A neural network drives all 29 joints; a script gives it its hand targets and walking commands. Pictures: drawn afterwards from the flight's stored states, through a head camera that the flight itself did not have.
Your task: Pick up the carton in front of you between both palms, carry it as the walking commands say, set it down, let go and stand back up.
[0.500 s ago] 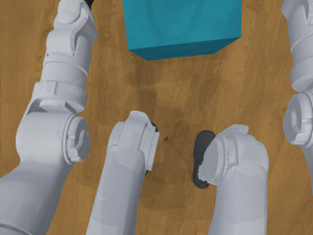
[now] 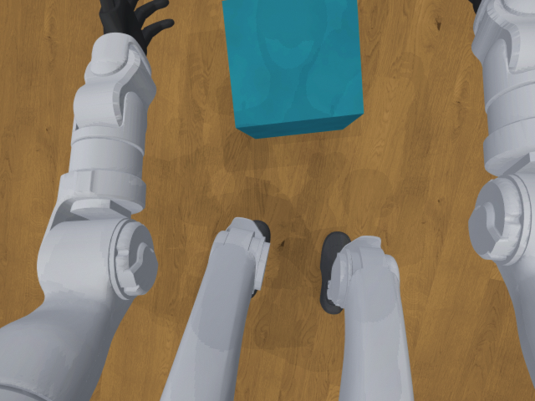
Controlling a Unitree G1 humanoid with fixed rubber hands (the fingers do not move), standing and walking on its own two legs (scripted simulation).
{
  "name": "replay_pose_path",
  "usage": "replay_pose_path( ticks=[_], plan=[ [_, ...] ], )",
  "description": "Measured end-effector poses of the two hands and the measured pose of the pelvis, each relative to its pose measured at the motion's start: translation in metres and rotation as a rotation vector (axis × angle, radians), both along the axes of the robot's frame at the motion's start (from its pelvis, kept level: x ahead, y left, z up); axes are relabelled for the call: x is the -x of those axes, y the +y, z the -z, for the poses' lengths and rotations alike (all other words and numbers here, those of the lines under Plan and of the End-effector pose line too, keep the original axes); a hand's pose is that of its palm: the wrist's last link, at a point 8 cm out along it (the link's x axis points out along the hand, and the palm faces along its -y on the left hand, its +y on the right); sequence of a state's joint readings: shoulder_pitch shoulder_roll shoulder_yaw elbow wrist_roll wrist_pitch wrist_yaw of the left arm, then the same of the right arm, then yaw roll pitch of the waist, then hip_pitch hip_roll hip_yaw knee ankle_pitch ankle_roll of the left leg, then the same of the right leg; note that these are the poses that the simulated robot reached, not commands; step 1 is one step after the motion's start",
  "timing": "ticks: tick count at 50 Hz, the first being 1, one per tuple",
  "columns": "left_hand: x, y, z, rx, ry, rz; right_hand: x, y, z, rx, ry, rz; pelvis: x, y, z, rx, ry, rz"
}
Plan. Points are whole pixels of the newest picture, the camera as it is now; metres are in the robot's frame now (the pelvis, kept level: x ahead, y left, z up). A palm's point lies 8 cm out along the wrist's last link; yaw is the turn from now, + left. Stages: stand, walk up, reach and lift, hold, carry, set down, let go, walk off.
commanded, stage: set down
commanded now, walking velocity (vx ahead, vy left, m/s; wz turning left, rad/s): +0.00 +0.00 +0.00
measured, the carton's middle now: (294, 77) +0.56 +0.05 -0.40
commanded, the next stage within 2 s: let go in 0.32 s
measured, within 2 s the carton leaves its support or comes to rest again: neither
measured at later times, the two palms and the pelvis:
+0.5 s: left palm out of the picture +0.50 +0.23 +0.03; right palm out of the picture +0.57 -0.17 +0.03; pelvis +0.03 +0.00 +0.13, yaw -2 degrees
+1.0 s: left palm out of the picture +0.34 +0.25 +0.15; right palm out of the picture +0.40 -0.20 +0.13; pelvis +0.10 +0.02 +0.23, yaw -2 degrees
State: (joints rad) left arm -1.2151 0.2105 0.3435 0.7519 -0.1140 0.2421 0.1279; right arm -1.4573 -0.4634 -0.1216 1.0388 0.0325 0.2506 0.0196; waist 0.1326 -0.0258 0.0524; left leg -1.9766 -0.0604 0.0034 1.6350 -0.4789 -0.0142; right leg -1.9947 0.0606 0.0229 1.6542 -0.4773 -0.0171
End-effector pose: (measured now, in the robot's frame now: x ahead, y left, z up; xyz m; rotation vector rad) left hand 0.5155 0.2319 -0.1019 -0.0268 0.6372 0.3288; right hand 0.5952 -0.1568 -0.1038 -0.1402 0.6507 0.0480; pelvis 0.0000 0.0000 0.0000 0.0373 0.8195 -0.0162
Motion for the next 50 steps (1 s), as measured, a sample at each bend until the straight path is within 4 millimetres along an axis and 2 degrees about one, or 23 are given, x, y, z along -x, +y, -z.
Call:
replay_pose_path(
  ticks=[14,22,26,30,35,43,50],
  plan=[
    [0.004,0.002,-0.088,0.003,-0.008,0.007,0.0,-0.002,-0.09,0.0,0.007,-0.009,-0.015,-0.002,-0.078,0.004,0.001,0.005],
    [0.01,-0.001,-0.123,-0.019,0.006,0.055,0.012,-0.005,-0.125,0.018,0.014,0.009,-0.024,0.0,-0.118,0.01,-0.015,0.01],
    [0.025,-0.005,-0.134,-0.044,0.044,0.134,0.038,-0.013,-0.134,0.054,0.028,0.055,-0.032,0.002,-0.137,0.02,-0.038,0.015],
    [0.05,-0.005,-0.147,-0.067,0.098,0.222,0.078,-0.021,-0.144,0.085,0.052,0.109,-0.042,0.006,-0.158,0.03,-0.089,0.02],
    [0.081,0.004,-0.174,-0.085,0.145,0.287,0.123,-0.026,-0.166,0.088,0.07,0.141,-0.056,0.011,-0.181,0.037,-0.175,0.023],
    [0.126,0.018,-0.219,-0.087,0.161,0.304,0.161,-0.03,-0.207,0.082,0.069,0.121,-0.079,0.016,-0.209,0.044,-0.31,0.014],
    [0.173,0.017,-0.247,-0.075,0.169,0.286,0.2,-0.039,-0.232,0.079,0.086,0.105,-0.099,0.015,-0.227,0.046,-0.431,0.001]
  ],
)
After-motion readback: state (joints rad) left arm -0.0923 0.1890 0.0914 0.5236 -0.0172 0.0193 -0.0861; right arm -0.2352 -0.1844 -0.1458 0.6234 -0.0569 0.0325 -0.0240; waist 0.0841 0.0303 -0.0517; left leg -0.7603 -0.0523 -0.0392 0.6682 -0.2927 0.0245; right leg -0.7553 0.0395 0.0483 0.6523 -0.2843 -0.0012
